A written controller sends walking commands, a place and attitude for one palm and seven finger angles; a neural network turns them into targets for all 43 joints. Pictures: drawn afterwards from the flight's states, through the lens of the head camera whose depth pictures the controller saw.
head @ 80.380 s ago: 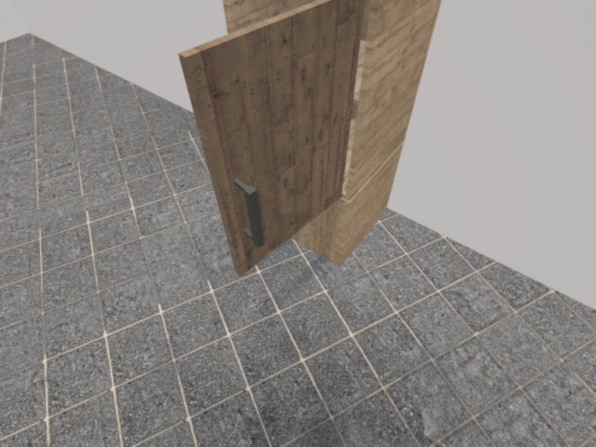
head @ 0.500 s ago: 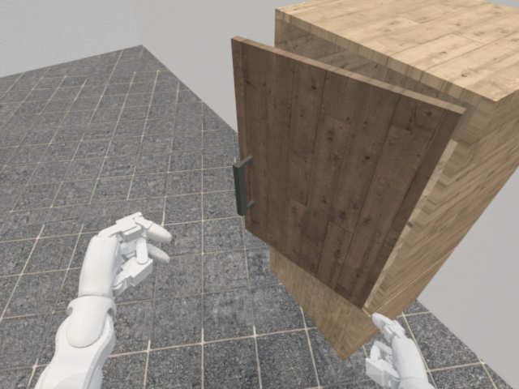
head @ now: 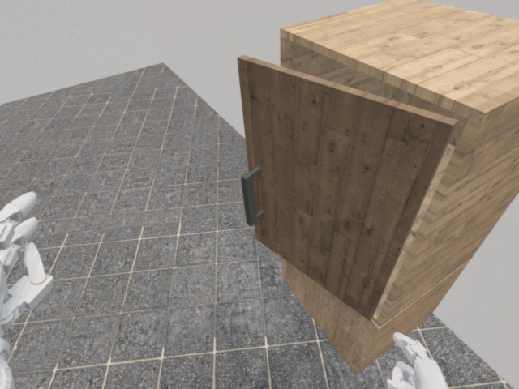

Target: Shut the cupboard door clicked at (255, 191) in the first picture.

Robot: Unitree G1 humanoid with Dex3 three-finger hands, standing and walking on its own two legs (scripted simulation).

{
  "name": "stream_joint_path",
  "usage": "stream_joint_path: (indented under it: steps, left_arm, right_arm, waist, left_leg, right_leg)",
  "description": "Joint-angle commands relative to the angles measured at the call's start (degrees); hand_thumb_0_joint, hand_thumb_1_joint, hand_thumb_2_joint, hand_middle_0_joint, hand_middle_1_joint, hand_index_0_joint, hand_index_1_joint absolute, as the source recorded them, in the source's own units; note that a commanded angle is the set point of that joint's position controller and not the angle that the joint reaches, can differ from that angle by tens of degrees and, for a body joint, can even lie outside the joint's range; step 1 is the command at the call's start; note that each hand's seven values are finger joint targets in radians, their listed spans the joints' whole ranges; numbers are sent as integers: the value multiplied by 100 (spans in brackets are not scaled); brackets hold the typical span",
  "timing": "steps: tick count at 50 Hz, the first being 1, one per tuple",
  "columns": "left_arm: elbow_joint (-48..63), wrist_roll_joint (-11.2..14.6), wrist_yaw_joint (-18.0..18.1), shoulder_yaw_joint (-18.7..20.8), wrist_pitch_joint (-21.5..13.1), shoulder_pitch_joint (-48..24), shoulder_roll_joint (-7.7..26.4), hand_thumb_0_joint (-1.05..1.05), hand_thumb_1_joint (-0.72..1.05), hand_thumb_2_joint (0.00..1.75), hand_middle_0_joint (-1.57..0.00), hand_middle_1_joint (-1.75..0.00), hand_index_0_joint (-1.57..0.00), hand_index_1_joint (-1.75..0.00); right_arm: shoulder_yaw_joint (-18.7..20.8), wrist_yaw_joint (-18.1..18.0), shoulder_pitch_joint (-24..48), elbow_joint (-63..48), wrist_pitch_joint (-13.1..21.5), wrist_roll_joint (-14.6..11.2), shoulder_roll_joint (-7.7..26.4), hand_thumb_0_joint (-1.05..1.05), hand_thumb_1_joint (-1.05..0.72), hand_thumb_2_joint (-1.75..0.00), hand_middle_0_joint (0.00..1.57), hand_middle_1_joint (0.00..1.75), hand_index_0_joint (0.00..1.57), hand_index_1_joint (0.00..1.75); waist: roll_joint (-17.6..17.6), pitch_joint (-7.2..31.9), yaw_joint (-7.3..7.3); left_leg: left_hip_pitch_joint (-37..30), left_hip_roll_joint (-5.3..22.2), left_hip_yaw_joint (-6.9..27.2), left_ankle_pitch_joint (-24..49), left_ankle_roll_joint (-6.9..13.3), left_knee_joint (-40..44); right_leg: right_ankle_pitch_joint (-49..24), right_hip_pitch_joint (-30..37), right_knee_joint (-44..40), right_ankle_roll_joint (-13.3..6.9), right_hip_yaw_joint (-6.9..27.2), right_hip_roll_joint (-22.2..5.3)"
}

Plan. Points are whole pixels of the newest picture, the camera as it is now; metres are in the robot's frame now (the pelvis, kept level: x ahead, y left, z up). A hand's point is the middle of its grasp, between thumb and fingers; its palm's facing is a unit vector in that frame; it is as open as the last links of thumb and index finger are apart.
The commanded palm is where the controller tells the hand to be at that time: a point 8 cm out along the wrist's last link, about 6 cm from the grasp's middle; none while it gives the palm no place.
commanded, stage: draw the hand back to the body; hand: left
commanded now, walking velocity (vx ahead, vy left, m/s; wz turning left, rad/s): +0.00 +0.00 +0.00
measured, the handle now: (253, 197) +0.61 +0.11 -0.11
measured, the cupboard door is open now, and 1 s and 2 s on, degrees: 15 15 15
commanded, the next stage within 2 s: step back with the hand held close in 0.24 s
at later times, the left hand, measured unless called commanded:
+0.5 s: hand (71, 278) +0.19 +0.26 +0.15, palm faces +0.42 -0.78 -0.45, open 7.4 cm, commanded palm +0.14 +0.29 +0.17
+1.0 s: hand (14, 322) +0.14 +0.30 +0.15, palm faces +0.40 -0.78 -0.49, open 7.4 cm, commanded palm +0.08 +0.33 +0.17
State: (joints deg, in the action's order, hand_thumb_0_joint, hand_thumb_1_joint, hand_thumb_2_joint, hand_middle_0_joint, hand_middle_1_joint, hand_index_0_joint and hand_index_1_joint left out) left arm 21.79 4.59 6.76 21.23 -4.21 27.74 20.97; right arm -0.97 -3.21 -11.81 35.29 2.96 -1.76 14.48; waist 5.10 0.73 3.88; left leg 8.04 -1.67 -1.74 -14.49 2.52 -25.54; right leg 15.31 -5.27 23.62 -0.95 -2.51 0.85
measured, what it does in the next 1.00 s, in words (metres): shifts its weight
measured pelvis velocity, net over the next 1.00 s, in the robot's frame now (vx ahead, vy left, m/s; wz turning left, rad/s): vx -0.07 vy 0.03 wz -0.03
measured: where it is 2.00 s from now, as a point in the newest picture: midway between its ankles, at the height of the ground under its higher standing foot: outside the picture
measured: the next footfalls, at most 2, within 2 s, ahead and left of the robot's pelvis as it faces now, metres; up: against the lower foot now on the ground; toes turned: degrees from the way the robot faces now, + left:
right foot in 1.72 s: -0.29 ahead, -0.11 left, +0.00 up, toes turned +4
left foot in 1.86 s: -0.13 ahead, +0.13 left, +0.00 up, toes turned +5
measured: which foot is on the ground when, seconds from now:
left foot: down 0.00-1.00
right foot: down 0.00-1.00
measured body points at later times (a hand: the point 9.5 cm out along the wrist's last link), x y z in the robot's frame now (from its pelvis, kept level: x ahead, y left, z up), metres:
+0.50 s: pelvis +0.00 -0.01 +0.00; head -0.02 -0.04 +0.45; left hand +0.17 +0.30 +0.18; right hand +0.18 -0.24 -0.09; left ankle +0.00 +0.09 -0.74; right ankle -0.02 -0.11 -0.74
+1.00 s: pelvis -0.07 +0.03 -0.01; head -0.07 +0.04 +0.44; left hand +0.11 +0.34 +0.17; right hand +0.10 -0.22 -0.09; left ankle +0.00 +0.09 -0.74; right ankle -0.03 -0.11 -0.74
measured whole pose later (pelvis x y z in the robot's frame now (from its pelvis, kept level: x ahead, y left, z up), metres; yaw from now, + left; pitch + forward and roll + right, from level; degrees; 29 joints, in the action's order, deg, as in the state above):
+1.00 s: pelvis -0.07 +0.03 -0.01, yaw -2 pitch +0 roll -1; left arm 25.5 2.2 7.6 24.6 -10.4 31.2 24.4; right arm -0.6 -4.9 -12.0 31.2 -0.5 -1.2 13.6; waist 0.8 0.3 0.1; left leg 21.3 -1.9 -4.6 -12.5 5.5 -33.6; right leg 12.7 -19.3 32.7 1.6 0.5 0.3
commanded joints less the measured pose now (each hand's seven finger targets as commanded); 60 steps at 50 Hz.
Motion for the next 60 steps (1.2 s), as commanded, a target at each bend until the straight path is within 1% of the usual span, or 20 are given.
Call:
stream_joint_path:
  steps: [1,5,6,9,16,18,19,20,23,31,33,37,42,46,50,51,53,56,57,60]
  left_arm:
    - [807,-8,34,387,-295,-738,1004,0,90,90,-20,-30,-20,-30]
    - [1520,-44,98,541,-432,-841,1254,0,90,90,-20,-30,-20,-30]
    - [1525,-37,119,681,-425,-755,1427,0,90,90,-20,-30,-20,-30]
    - [1426,-34,123,596,-435,-632,1234,0,90,90,-20,-30,-20,-30]
    - [709,36,-15,497,-377,-333,939,0,90,90,-20,-30,-20,-30]
    - [805,49,-44,480,-387,-385,935,0,90,90,-20,-30,-20,-30]
    - [1083,-11,12,1074,-633,-958,1543,0,90,90,-20,-30,-20,-30]
    - [754,-20,-9,806,-698,-598,1232,0,90,90,-20,-30,-20,-30]
    - [882,-84,-7,614,-794,-495,1134,0,90,90,-20,-30,-20,-30]
    - [1610,-45,149,1158,-825,-14,1672,0,90,90,-20,-30,-20,-30]
    - [1564,-26,156,1138,-787,175,1564,0,90,90,-20,-30,-20,-30]
    - [1275,1,166,1120,-756,496,1449,0,90,90,-20,-30,-20,-30]
    - [1392,-69,184,1067,-853,409,1396,0,90,90,-20,-30,-20,-30]
    - [1623,-199,224,1223,-970,75,1539,0,90,90,-20,-30,-20,-30]
    - [1778,-306,245,1091,-1068,-319,1346,0,90,90,-20,-30,-20,-30]
    - [1913,-367,252,1237,-1120,-482,1509,0,90,90,-20,-30,-20,-30]
    - [1896,-398,249,1169,-1189,-519,1379,0,90,90,-20,-30,-20,-30]
    - [1838,-362,249,1323,-1260,-298,1501,0,90,90,-20,-30,-20,-30]
    - [1835,-324,228,1076,-1284,-328,1238,0,90,90,-20,-30,-20,-30]
    - [1800,-256,258,1119,-1382,-219,1295,0,90,90,-20,-30,-20,-30]
  right_arm:
    - [253,-106,773,-902,403,41,587,0,-90,-90,20,30,20,30]
    - [217,-134,861,-946,539,56,475,0,-90,-90,20,30,20,30]
    - [208,-142,869,-907,565,70,492,0,-90,-90,20,30,20,30]
    - [160,-133,893,-873,617,57,403,0,-90,-90,20,30,20,30]
    - [224,-94,839,-824,515,35,454,0,-90,-90,20,30,20,30]
    - [245,-77,833,-871,479,31,459,0,-90,-90,20,30,20,30]
    - [305,-81,774,-1018,360,-5,651,0,-90,-90,20,30,20,30]
    - [304,-95,774,-885,291,41,588,0,-90,-90,20,30,20,30]
    - [324,-85,787,-893,175,42,543,0,-90,-90,20,30,20,30]
    - [378,-241,823,-1182,-82,51,652,0,-90,-90,20,30,20,30]
    - [379,-242,769,-1256,-163,44,615,0,-90,-90,20,30,20,30]
    - [407,-227,701,-1286,-261,22,630,0,-90,-90,20,30,20,30]
    - [402,-238,686,-1325,-181,31,719,0,-90,-90,20,30,20,30]
    - [397,-263,689,-1326,-52,73,792,0,-90,-90,20,30,20,30]
    - [388,-263,570,-1298,84,105,804,0,-90,-90,20,30,20,30]
    - [405,-257,585,-1267,133,135,839,0,-90,-90,20,30,20,30]
    - [412,-248,562,-1264,208,141,809,0,-90,-90,20,30,20,30]
    - [435,-187,444,-1174,321,151,783,0,-90,-90,20,30,20,30]
    - [398,-176,489,-1182,330,137,729,0,-90,-90,20,30,20,30]
    - [397,-127,460,-1078,402,142,705,0,-90,-90,20,30,20,30]
  waist:
    - [-514,85,-92]
    - [-63,737,4]
    - [-45,700,29]
    - [174,236,1]
    - [-401,-176,-40]
    - [-371,39,-40]
    - [-398,52,-247]
    - [-639,129,-301]
    - [-709,362,-324]
    - [79,1171,-282]
    - [-105,1136,-304]
    - [-407,950,-341]
    - [-21,700,-322]
    - [154,483,-314]
    - [366,296,-361]
    - [520,332,-343]
    - [633,287,-356]
    - [208,405,-375]
    - [126,326,-408]
    - [-34,480,-454]
  left_leg:
    - [-99,330,188,700,-46,455]
    - [-299,253,126,1024,-31,342]
    - [-242,256,130,1049,-37,317]
    - [-121,243,104,1010,-82,340]
    - [-62,324,48,1016,-65,415]
    - [-155,322,22,1050,-41,404]
    - [97,421,158,567,55,7]
    - [87,379,194,453,53,-217]
    - [192,370,174,502,3,-418]
    - [154,730,428,2770,-17,-51]
    - [357,793,446,2845,-45,-34]
    - [895,849,508,1986,-28,93]
    - [1881,1030,765,441,152,609]
    - [3032,1174,1061,-1474,360,1073]
    - [3794,1399,1265,-2713,481,1348]
    - [3881,1440,1347,-2851,508,1412]
    - [4041,1538,1438,-3064,534,1467]
    - [3421,1384,1315,-2600,424,1068]
    - [3356,1268,1216,-2590,357,968]
    - [2793,977,903,-2021,217,465]
  right_leg:
    - [-569,-377,-517,42,212,-158]
    - [-958,-27,-388,23,249,-184]
    - [-992,10,-441,14,282,-188]
    - [-957,-174,-499,-5,274,-182]
    - [-921,-339,-588,45,260,-153]
    - [-992,-282,-538,66,276,-171]
    - [-1098,-726,-821,61,1003,-531]
    - [-1166,-844,-885,10,1147,-731]
    - [-1672,-822,-707,-69,1231,-979]
    - [-2871,-216,500,71,587,-465]
    - [-2835,-151,613,72,593,-414]
    - [-2429,-169,600,68,708,-436]
    - [-1527,111,876,178,597,-185]
    - [-1124,657,1254,239,536,-17]
    - [-650,892,1771,277,409,122]
    - [-602,977,1868,285,391,171]
    - [-472,1006,2147,301,350,275]
    - [-477,560,1710,205,485,226]
    - [-389,358,1586,159,565,189]
    - [-690,-220,1099,8,1035,-67]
